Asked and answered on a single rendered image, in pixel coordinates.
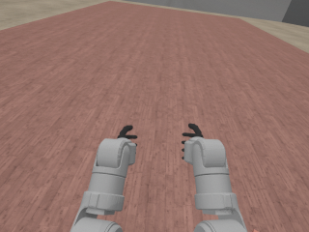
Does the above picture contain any right robot forearm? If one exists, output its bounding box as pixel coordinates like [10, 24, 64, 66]
[183, 136, 248, 232]

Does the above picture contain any left robot hand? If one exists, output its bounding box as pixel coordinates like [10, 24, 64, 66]
[117, 125, 138, 154]

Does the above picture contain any left robot forearm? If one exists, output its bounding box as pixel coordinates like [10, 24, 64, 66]
[70, 137, 136, 232]

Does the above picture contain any robot right upper arm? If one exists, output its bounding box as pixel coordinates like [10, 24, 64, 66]
[193, 218, 246, 232]

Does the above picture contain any right robot hand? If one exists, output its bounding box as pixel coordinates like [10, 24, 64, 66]
[182, 123, 204, 160]

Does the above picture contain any robot left upper arm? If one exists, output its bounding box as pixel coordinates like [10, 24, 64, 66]
[71, 217, 123, 232]

